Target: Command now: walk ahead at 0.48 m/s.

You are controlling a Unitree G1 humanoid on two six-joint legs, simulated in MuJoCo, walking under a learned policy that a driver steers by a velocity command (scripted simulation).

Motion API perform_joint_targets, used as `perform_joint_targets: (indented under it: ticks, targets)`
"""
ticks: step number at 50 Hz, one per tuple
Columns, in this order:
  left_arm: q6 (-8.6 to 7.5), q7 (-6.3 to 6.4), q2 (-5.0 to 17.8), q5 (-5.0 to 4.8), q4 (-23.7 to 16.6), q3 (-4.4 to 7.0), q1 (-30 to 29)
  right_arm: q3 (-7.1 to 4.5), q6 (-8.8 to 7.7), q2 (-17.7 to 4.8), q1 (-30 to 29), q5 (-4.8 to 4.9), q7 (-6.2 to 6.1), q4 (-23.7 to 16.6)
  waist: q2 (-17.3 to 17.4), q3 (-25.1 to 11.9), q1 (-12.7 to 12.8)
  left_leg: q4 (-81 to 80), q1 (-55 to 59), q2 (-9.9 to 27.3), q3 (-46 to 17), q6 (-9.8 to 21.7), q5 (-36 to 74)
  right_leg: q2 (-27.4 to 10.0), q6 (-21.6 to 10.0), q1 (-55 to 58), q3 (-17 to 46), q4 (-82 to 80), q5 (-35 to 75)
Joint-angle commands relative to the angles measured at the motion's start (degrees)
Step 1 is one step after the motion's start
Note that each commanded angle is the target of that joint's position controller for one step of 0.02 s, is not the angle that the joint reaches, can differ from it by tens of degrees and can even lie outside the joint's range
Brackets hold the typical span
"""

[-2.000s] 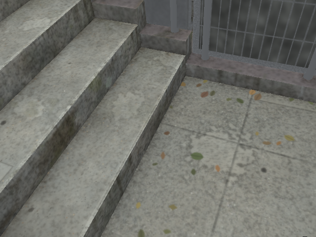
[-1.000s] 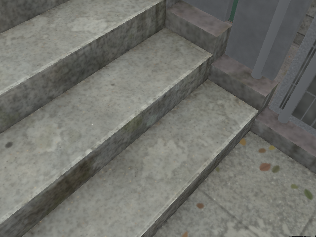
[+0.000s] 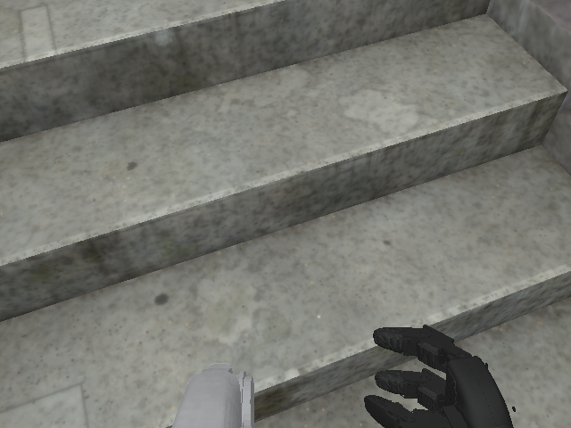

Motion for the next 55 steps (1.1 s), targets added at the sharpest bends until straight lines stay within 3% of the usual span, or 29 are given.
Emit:
perform_joint_targets:
  ticks: [1, 2, 3, 4, 5, 6, 7, 9, 12, 14, 18, 23, 27, 29, 30, 31, 32, 33, 34, 35, 36, 38, 39, 40, 41, 44, 48, 52, 55]
  targets:
    - [-2.44, -0.77, 22.4, 0.54, -3.8, 4.2, -4.2, -5.33, -1.76, -11.4, 8.4, 0.69, -1.38, -3.9, -17.7, -16.3, -14.9, -18.3, 53.7, -9.1, 6.1, 3.9, -1.2, -8.6, -9.9, -15.0, 2.7, 8.3, 109.4]
    - [-2.43, -1.05, 22.6, 0.66, -4.1, 4.68, -5.7, -6.83, -1.13, -15.3, 14.3, 0.45, -1.87, -2.1, -18.5, -17.8, -18.4, -34.4, 56.9, -9.2, -0.4, 4.9, -1.2, -7.4, -7.8, -9.7, 5.3, 20.9, 110.6]
    - [-3.01, -0.8, 18.0, 1.97, -5.8, 4.26, -4.6, -9.32, -0.81, -21.8, 22.2, -0.8, -2.23, 1.4, -4.0, -22.2, -17.8, -39.3, 73.3, 1.8, -23.4, 9.2, 18.2, -4.3, -5.4, -22.0, 11.7, 41.7, 68.2]
    - [-4.7, -3.12, 8.7, 0.87, -6.9, 2.92, -1.5, -10.06, -0.48, -25.6, 32.0, -3.11, -2.29, 8.8, 25.6, -32.7, -13.2, -65.3, 79.4, 15.1, -51.8, 13.2, 19.4, 11.4, -4.2, -33.2, 18.9, 62.0, 5.0]
    - [-5.94, -5.1, 9.8, -1.12, -6.2, 4.35, -2.7, -9.02, -1.13, -20.0, 30.2, -3.99, -2.83, 8.6, 12.7, -28.4, -12.8, -70.9, 75.1, 18.4, -57.9, 12.6, 16.4, 13.7, -3.4, -41.0, 27.4, 78.8, 2.6]
    - [-5.26, -5.18, 7.3, -2.14, -10.5, 4.08, -10.9, -8.5, -1.75, -17.1, 23.9, -1.94, -1.98, 9.8, 8.4, -16.1, -10.2, -70.9, 65.0, 18.7, -49.5, 10.8, 6.6, 10.8, -3.8, -47.5, 21.2, 82.4, 4.1]
    - [-4.31, -4.44, 5.9, -1.02, -13.8, 3.16, -18.3, -7.6, -2.39, -12.7, 19.6, -0.56, -1.17, 12.4, 5.3, -6.1, -8.2, -69.9, 55.0, 16.4, -38.9, 7.8, 3.0, 6.7, -5.4, -50.9, 16.9, 81.5, 7.1]
    - [-2.53, -4.12, 5.5, -0.8, -14.3, 2.93, -18.4, -6.5, -3.32, -4.9, 15.2, -1.71, -0.92, 17.1, 4.8, -1.0, -3.5, -68.6, 44.4, 11.2, -20.3, 4.1, 1.9, 2.7, -7.0, -48.7, 15.9, 81.7, 13.6]
    - [-1.07, -4.76, 2.7, -1.99, -14.3, 1.82, -15.0, -6.22, -2.56, -3.0, 17.8, -1.85, -1.3, 23.5, 7.5, 2.1, 0.3, -75.8, 47.0, 11.9, -13.7, 3.8, 1.9, 5.6, -9.1, -60.9, 16.4, 97.3, 15.6]
    - [-0.94, -5.53, 0.3, -1.23, -17.2, 0.14, -18.7, -6.12, -1.08, -3.1, 19.7, -1.68, -1.03, 25.6, 3.4, 3.3, 1.5, -74.3, 49.3, 9.8, -5.8, 0.8, 6.4, 5.6, -9.5, -71.6, 16.9, 98.0, 18.2]
    - [-1.03, -4.86, 6.5, 1.31, -21.2, 0.92, -27.4, -6.16, -2.53, -9.3, 17.2, -3.46, -3.0, 22.5, 3.9, -0.1, -0.6, -80.1, 44.4, 5.9, 6.7, 2.2, 18.1, 8.3, -3.7, -63.8, 6.3, 77.9, 32.1]
    - [-0.24, -5.49, 4.0, -0.51, -24.7, 0.12, -35.5, -7.36, -0.63, -14.4, 32.9, -2.99, -5.18, 26.5, 5.7, 3.2, -7.8, -77.9, 80.4, 14.8, 0.9, 4.7, 27.7, 5.1, -3.0, -94.4, 8.3, 88.8, 13.1]
    - [-1.23, -7.87, 0.5, -1.31, -31.9, -2.55, -48.9, -7.2, 1.9, -11.3, 37.3, -2.13, -7.06, 27.6, 5.3, 9.8, -10.0, -80.9, 89.0, 15.7, 0.5, 3.5, 27.1, 2.7, -1.5, -109.6, 2.1, 92.6, -4.6]
    - [-1.02, -10.14, 0.0, -0.53, -34.3, -4.43, -49.3, -7.35, 2.49, -12.9, 33.0, -0.53, -8.15, 26.3, 0.5, 8.1, -7.0, -88.2, 73.3, 13.2, 5.9, 2.7, 37.7, 0.7, -2.6, -87.9, -5.9, 73.6, 2.3]
    - [-1.74, -10.19, 0.6, -0.37, -34.9, -4.55, -51.1, -6.62, 1.95, -12.7, 32.2, 0.07, -8.55, 26.5, -1.1, 3.2, -6.6, -90.7, 60.0, 11.6, 8.2, 2.5, 65.5, 5.5, -4.7, -61.5, -13.1, 64.8, 10.4]
    - [-2.13, -9.57, 0.2, -1.98, -35.0, -4.21, -48.1, -7.58, 0.3, -17.8, 37.6, 0.85, -8.06, 30.0, 6.6, 0.0, -4.6, -87.7, 58.4, 14.5, 6.5, 4.8, 99.0, 10.6, -6.4, -44.8, -18.0, 63.2, 3.1]
    - [-2.31, -8.56, 5.0, -2.56, -33.8, -2.13, -39.7, -8.07, -1.18, -21.7, 39.6, 0.7, -7.26, 31.9, 11.4, -4.0, 0.9, -78.8, 61.9, 14.7, 6.2, 5.0, 121.2, 15.0, -8.6, -34.8, -18.8, 59.9, -1.7]
    - [-2.44, -7.46, 11.4, -2.19, -29.7, 1.69, -21.0, -8.58, -2.31, -26.2, 33.1, -1.12, -6.07, 30.6, 20.9, -14.3, 13.6, -62.4, 64.7, 13.9, 5.4, 6.1, 133.6, 14.5, -14.3, -19.0, -7.7, 51.8, 1.2]
    - [-1.53, -5.29, 17.7, -0.12, -23.7, 4.65, -8.8, -7.73, -4.55, -22.3, 35.7, -0.08, -3.77, 28.9, 9.8, -29.1, 15.1, -40.4, 45.9, 9.8, -1.0, 2.9, 116.5, 4.4, -23.3, 6.8, 21.0, 44.9, 2.4]
    - [-0.65, -3.33, 22.6, 1.21, -19.0, 5.89, -2.9, -7.12, -6.55, -18.5, 36.5, 1.05, -0.43, 30.7, -10.1, -41.3, 10.6, -15.8, 46.4, -6.4, -6.4, 1.7, 16.7, -13.4, -29.2, 13.1, 57.1, 19.0, 6.8]
    - [-1.11, -2.54, 17.8, 6.06, -16.4, 4.23, -0.1, -10.1, -6.72, -22.4, 28.5, 2.58, 1.22, 31.7, -3.0, -44.2, 11.5, 3.6, 46.3, -8.3, -19.5, 3.9, 10.2, -14.3, -25.8, 8.3, 63.0, 11.1, -1.4]
    - [-3.45, -4.07, 10.2, 2.64, -10.5, 2.41, -9.4, -7.85, -4.94, -10.5, 5.3, 2.34, -0.22, 18.5, 6.9, -13.6, 5.7, 19.0, 28.3, -5.5, -14.8, 6.2, 7.0, -12.0, -16.9, -15.2, 46.0, 9.6, -9.0]
    - [-4.64, -4.53, 4.4, 2.4, -7.9, 0.89, -13.5, -6.41, -4.44, -5.6, 1.9, 1.33, -0.69, 14.6, 9.0, -6.1, 1.3, 22.6, 23.7, -3.6, -14.5, 8.6, 6.2, -10.5, -14.3, -24.1, 35.5, 12.1, -5.5]
    - [-5.44, -5.77, -1.3, 4.23, -6.0, -0.83, -16.6, -4.87, -4.67, -2.5, 5.8, 0.9, 0.05, 14.2, 7.9, -4.1, -3.2, 25.2, 23.2, -2.9, -16.5, 10.9, 8.1, -7.4, -12.2, -30.8, 26.7, 14.4, 0.3]
    - [-5.56, -6.29, -3.2, 4.26, -5.3, -0.96, -19.6, -3.71, -3.98, 0.1, 9.8, 1.39, 0.55, 14.5, 5.4, -2.5, -6.6, 23.4, 21.0, -2.2, -18.0, 11.4, 10.5, -5.7, -10.0, -32.6, 18.4, 14.2, 4.8]
    - [-6.77, -6.24, 0.0, 3.77, -4.2, -1.47, -19.0, -5.08, 0.29, -7.3, 18.6, 2.57, -0.71, 16.2, 7.3, 0.7, -8.7, 11.7, 18.4, -5.8, -18.3, 7.3, 12.0, -5.5, -5.2, -33.5, 5.0, 10.9, 40.3]
    - [-2.77, -3.84, 0.5, 4.84, -3.0, -3.13, -12.8, -3.1, 4.41, -2.0, 11.3, 2.66, -0.39, 9.9, -3.3, 0.0, -8.8, 38.0, -3.2, -7.9, -12.2, 4.6, 10.5, -6.1, -4.1, -25.6, -1.3, 11.5, 30.6]
    - [-1.54, -1.2, 7.1, 4.39, -6.0, -0.61, -11.2, -4.04, 5.19, -7.7, -1.5, 0.84, -1.3, 1.9, -6.9, -0.2, -4.6, 16.2, 1.9, -4.3, -2.0, -1.1, 14.3, -6.6, -5.7, -24.9, -5.7, 3.6, 33.5]
    - [-1.48, 1.75, 11.5, 1.77, -6.7, 1.85, -7.5, -4.13, 5.88, -6.5, -5.9, 0.43, -0.89, -1.4, -4.7, -0.3, -3.2, 7.7, -1.4, 0.1, 0.5, -0.9, 5.7, -11.8, -5.2, -7.8, -6.4, 4.1, 48.8]
Keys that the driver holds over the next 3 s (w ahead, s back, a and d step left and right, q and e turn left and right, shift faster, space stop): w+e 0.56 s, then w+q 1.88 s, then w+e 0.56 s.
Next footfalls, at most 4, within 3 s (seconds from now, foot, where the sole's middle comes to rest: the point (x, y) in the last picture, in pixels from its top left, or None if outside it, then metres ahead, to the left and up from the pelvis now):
0.04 left None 0.21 0.13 -0.61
0.66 right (393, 297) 0.59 -0.12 -0.45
1.22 left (304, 129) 0.87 0.06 -0.29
1.70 right None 1.27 -0.03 -0.13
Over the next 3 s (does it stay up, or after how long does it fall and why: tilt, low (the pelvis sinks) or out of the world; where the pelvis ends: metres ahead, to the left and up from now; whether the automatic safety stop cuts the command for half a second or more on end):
stays up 1.64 0.51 0.92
